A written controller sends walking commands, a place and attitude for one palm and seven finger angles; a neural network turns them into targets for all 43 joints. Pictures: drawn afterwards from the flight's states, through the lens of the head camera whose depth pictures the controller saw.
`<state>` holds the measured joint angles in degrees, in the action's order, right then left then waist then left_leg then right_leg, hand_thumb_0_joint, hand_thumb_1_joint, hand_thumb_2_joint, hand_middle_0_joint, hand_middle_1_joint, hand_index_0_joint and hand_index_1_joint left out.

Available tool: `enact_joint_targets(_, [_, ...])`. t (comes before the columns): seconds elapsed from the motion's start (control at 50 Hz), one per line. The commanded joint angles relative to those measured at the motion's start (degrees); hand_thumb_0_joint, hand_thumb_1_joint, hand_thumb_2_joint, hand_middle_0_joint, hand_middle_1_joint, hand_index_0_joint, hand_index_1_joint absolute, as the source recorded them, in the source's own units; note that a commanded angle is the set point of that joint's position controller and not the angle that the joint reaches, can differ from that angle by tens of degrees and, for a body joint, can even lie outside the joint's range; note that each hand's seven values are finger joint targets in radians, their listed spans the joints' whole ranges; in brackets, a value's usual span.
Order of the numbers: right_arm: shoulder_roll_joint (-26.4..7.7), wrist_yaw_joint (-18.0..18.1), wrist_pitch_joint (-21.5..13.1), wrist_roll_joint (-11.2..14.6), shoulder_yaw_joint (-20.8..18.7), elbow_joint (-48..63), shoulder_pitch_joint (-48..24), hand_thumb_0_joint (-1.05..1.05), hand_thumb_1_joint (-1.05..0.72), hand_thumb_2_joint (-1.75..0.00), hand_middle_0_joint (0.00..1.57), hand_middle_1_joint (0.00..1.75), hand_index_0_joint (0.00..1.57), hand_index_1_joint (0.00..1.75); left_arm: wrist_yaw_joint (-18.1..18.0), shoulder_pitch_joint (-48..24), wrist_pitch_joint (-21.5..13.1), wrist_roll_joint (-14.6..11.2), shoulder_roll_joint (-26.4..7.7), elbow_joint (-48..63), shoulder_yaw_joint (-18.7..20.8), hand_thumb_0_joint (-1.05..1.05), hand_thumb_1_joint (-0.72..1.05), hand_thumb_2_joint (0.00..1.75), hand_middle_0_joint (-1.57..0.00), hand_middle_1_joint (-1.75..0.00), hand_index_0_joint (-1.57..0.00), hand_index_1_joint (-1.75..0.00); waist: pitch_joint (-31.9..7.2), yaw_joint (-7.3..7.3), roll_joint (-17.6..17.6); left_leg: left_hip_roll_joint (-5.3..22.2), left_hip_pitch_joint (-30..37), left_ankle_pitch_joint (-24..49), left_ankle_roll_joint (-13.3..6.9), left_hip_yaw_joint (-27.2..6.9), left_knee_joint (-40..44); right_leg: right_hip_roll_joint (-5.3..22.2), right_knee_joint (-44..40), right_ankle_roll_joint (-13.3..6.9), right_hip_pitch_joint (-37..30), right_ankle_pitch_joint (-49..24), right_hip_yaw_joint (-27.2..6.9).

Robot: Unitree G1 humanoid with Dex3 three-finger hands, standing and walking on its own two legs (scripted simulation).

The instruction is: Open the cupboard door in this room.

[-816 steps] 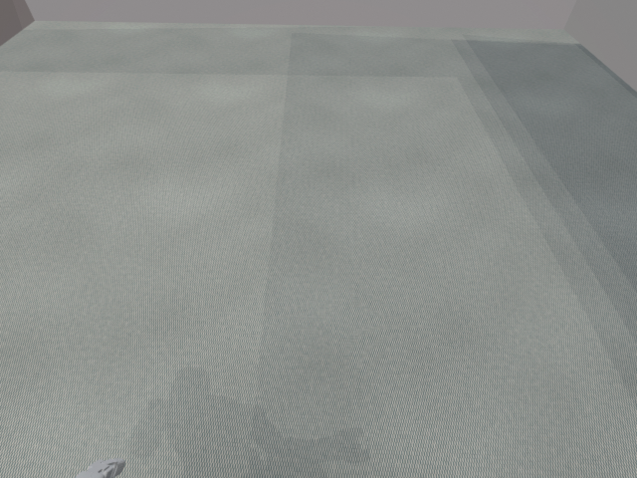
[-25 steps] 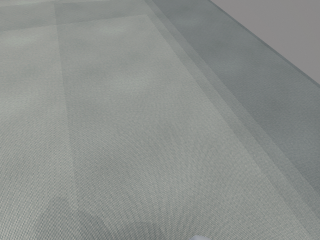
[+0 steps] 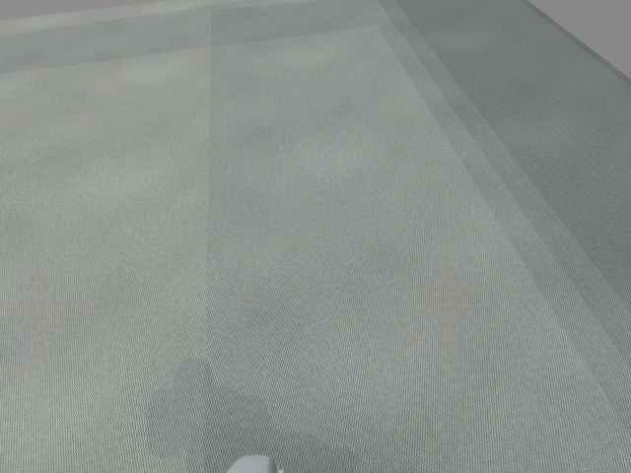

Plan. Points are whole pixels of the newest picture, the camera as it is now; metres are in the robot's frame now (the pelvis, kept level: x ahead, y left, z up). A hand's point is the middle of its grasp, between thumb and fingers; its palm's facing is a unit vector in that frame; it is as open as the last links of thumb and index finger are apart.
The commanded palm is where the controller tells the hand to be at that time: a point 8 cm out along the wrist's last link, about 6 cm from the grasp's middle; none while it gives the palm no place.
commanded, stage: turn or walk to find it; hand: left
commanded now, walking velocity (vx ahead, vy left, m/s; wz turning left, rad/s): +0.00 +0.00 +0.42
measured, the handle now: out of the picture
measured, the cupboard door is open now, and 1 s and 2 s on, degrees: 0 0 0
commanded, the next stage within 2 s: stand and wait in 0.64 s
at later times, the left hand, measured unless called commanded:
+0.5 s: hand out of the picture +0.03 +0.26 -0.16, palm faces +0.22 -0.94 -0.26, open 7.4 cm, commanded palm none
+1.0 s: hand out of the picture -0.08 +0.21 -0.17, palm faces +0.44 -0.86 -0.25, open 7.4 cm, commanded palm none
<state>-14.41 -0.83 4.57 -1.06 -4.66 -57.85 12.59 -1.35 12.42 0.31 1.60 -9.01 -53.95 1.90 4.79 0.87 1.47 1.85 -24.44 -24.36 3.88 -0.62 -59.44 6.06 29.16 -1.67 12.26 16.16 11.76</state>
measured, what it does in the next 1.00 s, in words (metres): steps on the spot, turning left: left foot, then right foot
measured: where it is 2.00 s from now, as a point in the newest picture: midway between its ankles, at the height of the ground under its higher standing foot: outside the picture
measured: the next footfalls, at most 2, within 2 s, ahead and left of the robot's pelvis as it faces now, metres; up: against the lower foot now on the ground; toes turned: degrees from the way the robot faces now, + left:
left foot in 0.18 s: +0.01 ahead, +0.15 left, +0.00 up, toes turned +9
right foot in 0.62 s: +0.05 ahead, -0.09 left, +0.00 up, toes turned +10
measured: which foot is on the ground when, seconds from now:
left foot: up 0.00-0.16, down 0.18-0.62, up 0.64-1.00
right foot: down 0.00-0.18, up 0.20-0.60, down 0.62-1.00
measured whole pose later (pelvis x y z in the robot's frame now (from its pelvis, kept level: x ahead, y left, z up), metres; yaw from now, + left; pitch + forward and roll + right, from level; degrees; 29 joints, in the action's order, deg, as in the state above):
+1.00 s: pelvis -0.03 +0.01 -0.01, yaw +25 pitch +0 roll +1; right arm -13.7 -0.8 4.0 -0.6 -4.0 -57.4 10.7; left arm -1.1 13.6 0.9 1.9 -10.8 -54.8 2.6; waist 5.5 -0.4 -0.4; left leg 2.1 -19.4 -26.4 3.4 2.2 -46.4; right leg 8.2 31.6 0.2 13.4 17.0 13.3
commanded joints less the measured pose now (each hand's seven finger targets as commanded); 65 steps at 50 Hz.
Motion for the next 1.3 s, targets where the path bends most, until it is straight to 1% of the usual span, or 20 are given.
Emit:
enact_joint_targets(0.0, [-1.4, 0.03, -2.1, 0.44, 0.44, 5.26, -5.36, 0.0, -0.9, -0.9, 0.2, 0.3, 0.2, 0.3, -0.43, 4.61, -0.79, 0.16, -14.08, 1.68, 3.42, 0.0, 0.9, 0.9, -0.2, -0.3, -0.2, -0.3, -5.39, -3.83, -11.94, -0.15, -1.53, -2.47, -0.16, 3.13, 9.45, 14.42, -7.69, -6.4, -8.53, -27.12, -9.58])
enact_joint_targets(0.06, [-1.47, 0.24, -2.69, 0.8, 0.75, 5.52, -4.75, 0.0, -0.9, -0.9, 0.2, 0.3, 0.2, 0.3, -0.37, 4.21, -0.42, 0.21, -14.9, 0.93, 3.8, 0.0, 0.9, 0.9, -0.2, -0.3, -0.2, -0.3, -6.51, -3.56, -13.85, -0.21, 2.87, -2.05, -0.95, 4.82, 18.13, 15.19, -5.02, -6.19, -8.32, -27.88, -9.03])
enact_joint_targets(0.12, [-3.8, 0.26, -3.76, 0.51, 0.41, 4.19, 0.72, 0.0, -0.9, -0.9, 0.2, 0.3, 0.2, 0.3, -0.16, 2.63, 0.21, -0.76, -14.09, 0.96, 3.83, 0.0, 0.9, 0.9, -0.2, -0.3, -0.2, -0.3, -9.12, 0.16, -7.3, 0.84, 16.99, 14.68, -2.42, 4.5, 36.71, 12.04, 4.95, -0.27, -1.22, -20.6, -3.68])
enact_joint_targets(0.16, [-12.99, 0.6, -3.87, 0.19, -1.54, 4.3, 4.51, 0.0, -0.9, -0.9, 0.2, 0.3, 0.2, 0.3, 0.31, 0.57, 0.96, -0.77, -8.41, 4.26, 2.02, 0.0, 0.9, 0.9, -0.2, -0.3, -0.2, -0.3, -7.97, 2.16, 15.0, 21.18, 24.14, 41.31, -12.54, -18.29, 41.07, 1.4, 24.73, 5.77, 18.23, 20.39, -2.43])
enact_joint_targets(0.2, [-11.34, 1.8, -3.73, -0.15, -1.31, 3.7, 2.89, 0.0, -0.9, -0.9, 0.2, 0.3, 0.2, 0.3, -0.1, -4.23, 2.03, -0.76, -9.13, 3.89, 2.39, 0.0, 0.9, 0.9, -0.2, -0.3, -0.2, -0.3, -4.5, 2.52, 13.7, 18.7, 17.33, 34.56, -14.15, -17.29, 41.95, 1.47, 33.02, 5.64, 19.55, 17.18, -9.33])
enact_joint_targets(0.3, [-8.31, 1.95, -4.51, 0.07, -0.29, 5.1, -1.9, 0.0, -0.9, -0.9, 0.2, 0.3, 0.2, 0.3, 0.78, -1.02, 1.49, -0.85, -9.16, 1.55, 2.3, 0.0, 0.9, 0.9, -0.2, -0.3, -0.2, -0.3, -6.0, -0.43, 5.25, 12.09, 19.87, 40.25, -12.96, -9.41, 39.53, 0.22, 32.04, 6.73, 18.05, 8.26, -9.8])
enact_joint_targets(0.46, [-8.35, 1.54, -3.68, -0.36, -1.21, 5.54, -0.6, 0.0, -0.9, -0.9, 0.2, 0.3, 0.2, 0.3, 0.39, -4.45, 1.37, -1.07, -8.33, 4.03, 1.9, 0.0, 0.9, 0.9, -0.2, -0.3, -0.2, -0.3, -5.14, 0.9, 7.27, 11.51, 16.04, 34.51, -13.69, -15.18, 39.05, -2.23, 18.67, 6.41, 11.99, 9.93, -9.67])
enact_joint_targets(0.54, [-8.33, 1.4, -3.37, -0.14, -1.6, 6.4, -2.66, 0.0, -0.9, -0.9, 0.2, 0.3, 0.2, 0.3, 0.22, 1.4, 0.37, -1.28, -8.42, 3.04, 2.07, 0.0, 0.9, 0.9, -0.2, -0.3, -0.2, -0.3, -7.59, -1.96, 7.04, 8.25, 11.06, 32.53, -11.22, -16.04, 34.09, -4.18, 0.61, 5.69, 0.12, -0.13, -7.91])
enact_joint_targets(0.56, [-7.19, 1.19, -3.42, 0.21, -1.58, 6.48, -2.55, 0.0, -0.9, -0.9, 0.2, 0.3, 0.2, 0.3, 0.08, 3.16, -0.21, -1.06, -9.83, 2.73, 2.33, 0.0, 0.9, 0.9, -0.2, -0.3, -0.2, -0.3, -8.29, -2.83, 3.77, 5.88, 7.76, 27.79, -8.84, -14.83, 30.92, -2.77, -6.95, 5.29, -5.7, -5.69, -8.87])
enact_joint_targets(0.6, [-1.68, 0.68, -3.53, 0.59, -0.63, 8.78, -2.37, 0.0, -0.9, -0.9, 0.2, 0.3, 0.2, 0.3, -0.51, 4.67, -0.9, 0.1, -17.31, 3.15, 3.73, 0.0, 0.9, 0.9, -0.2, -0.3, -0.2, -0.3, -6.85, -3.81, -17.59, -5.91, -8.51, -7.39, -2.41, -2.1, 11.01, 19.8, -12.78, -4.15, -12.23, -13.74, -29.43])
enact_joint_targets(0.64, [-4.37, 0.82, -1.95, -0.03, -1.61, 7.33, -3.13, 0.0, -0.9, -0.9, 0.2, 0.3, 0.2, 0.3, -0.64, 0.93, -0.8, -0.56, -15.08, 4.37, 3.61, 0.0, 0.9, 0.9, -0.2, -0.3, -0.2, -0.3, -2.9, -2.62, -14.12, -2.78, -6.42, -6.7, -2.88, -5.88, -5.06, 18.98, -15.27, -7.64, 0.59, -6.54, -28.63])
enact_joint_targets(0.68, [-3.44, 0.11, -1.49, -0.23, -1.5, 5.01, -0.15, 0.0, -0.9, -0.9, 0.2, 0.3, 0.2, 0.3, -0.66, -4.26, -0.68, -0.54, -11.88, 5.67, 2.81, 0.0, 0.9, 0.9, -0.2, -0.3, -0.2, -0.3, -1.17, 0.32, -8.29, -0.92, -6.01, 0.27, -2.12, -3.94, -9.88, 13.69, -13.17, -5.27, 2.13, -7.19, -18.14])
enact_joint_targets(0.74, [-3.16, -0.21, -1.25, -0.17, -1.25, 4.27, 0.72, 0.0, -0.9, -0.9, 0.2, 0.3, 0.2, 0.3, -0.51, -2.01, -1.14, -0.47, -10.93, 5.13, 2.47, 0.0, 0.9, 0.9, -0.2, -0.3, -0.2, -0.3, -2.18, -0.29, -11.45, -0.55, -5.92, 3.47, -0.64, -2.03, -10.07, 11.73, -12.51, -4.15, 0.14, -10.8, -13.3])
enact_joint_targets(0.9, [-1.61, -0.1, -2.19, 0.53, 0.23, 5.92, -5.81, 0.0, -0.9, -0.9, 0.2, 0.3, 0.2, 0.3, -0.45, 4.64, -0.61, 0.18, -14.63, 2.26, 3.72, 0.0, 0.9, 0.9, -0.2, -0.3, -0.2, -0.3, -5.17, -4.06, -13.02, -0.15, -1.38, -3.19, -0.16, 3.33, 10.62, 14.71, -7.32, -6.47, -8.28, -25.74, -10.38])
enact_joint_targets(1.0, [-2.91, 0.14, -3.41, 0.59, 0.27, 4.92, -0.29, 0.0, -0.9, -0.9, 0.2, 0.3, 0.2, 0.3, -0.18, 2.45, 0.22, -0.47, -15.13, 1.69, 4.15, 0.0, 0.9, 0.9, -0.2, -0.3, -0.2, -0.3, -8.35, -0.53, -10.67, -0.49, 12.79, 10.21, -1.71, 6.02, 32.95, 13.4, 2.34, -1.44, -3.64, -22.98, -4.65])
enact_joint_targets(1.02, [-6.42, 0.11, -3.96, 0.39, -0.5, 4.79, 1.6, 0.0, -0.9, -0.9, 0.2, 0.3, 0.2, 0.3, 0.06, 2.89, 0.66, -1.0, -13.38, 2.48, 3.85, 0.0, 0.9, 0.9, -0.2, -0.3, -0.2, -0.3, -9.83, 0.72, -1.96, 4.33, 21.64, 18.37, -3.79, -0.34, 37.91, 10.22, 10.34, 1.85, 4.77, -13.89, -2.12])
enact_joint_targets(1.04, [-12.39, 0.31, -4.19, -0.06, -1.91, 4.9, 3.85, 0.0, -0.9, -0.9, 0.2, 0.3, 0.2, 0.3, 0.49, 2.02, 0.94, -1.19, -9.35, 4.61, 3.04, 0.0, 0.9, 0.9, -0.2, -0.3, -0.2, -0.3, -8.57, 1.99, 15.11, 18.97, 26.6, 36.34, -10.37, -19.08, 40.0, 2.46, 21.83, 6.16, 19.66, 15.49, -0.17])
enact_joint_targets(1.06, [-14.0, 0.61, -3.69, 0.1, -2.2, 3.9, 6.92, 0.0, -0.9, -0.9, 0.2, 0.3, 0.2, 0.3, 0.15, -2.83, 1.59, -0.5, -9.37, 6.03, 2.15, 0.0, 0.9, 0.9, -0.2, -0.3, -0.2, -0.3, -8.06, 3.96, 13.55, 22.22, 22.21, 37.73, -14.29, -20.35, 40.79, 1.56, 29.32, 5.95, 19.63, 21.51, -5.39])
enact_joint_targets(1.16, [-8.65, 1.81, -4.34, -0.03, -0.54, 6.09, -2.34, 0.0, -0.9, -0.9, 0.2, 0.3, 0.2, 0.3, 0.98, -2.39, 1.45, -0.79, -9.8, 2.85, 2.85, 0.0, 0.9, 0.9, -0.2, -0.3, -0.2, -0.3, -4.98, -0.31, 6.09, 12.22, 17.25, 35.92, -12.66, -11.29, 39.91, 0.73, 34.97, 6.48, 19.09, 8.17, -9.93])
enact_joint_targets(1.28, [-9.16, 1.54, -4.08, -0.1, -1.23, 6.21, -0.02, 0.0, -0.9, -0.9, 0.2, 0.3, 0.2, 0.3, 0.6, -4.84, 1.52, -0.86, -9.59, 4.53, 2.37, 0.0, 0.9, 0.9, -0.2, -0.3, -0.2, -0.3, -5.82, 0.91, 5.86, 11.48, 19.24, 34.44, -13.79, -14.88, 39.88, -0.91, 27.86, 7.22, 18.2, 8.27, -10.88])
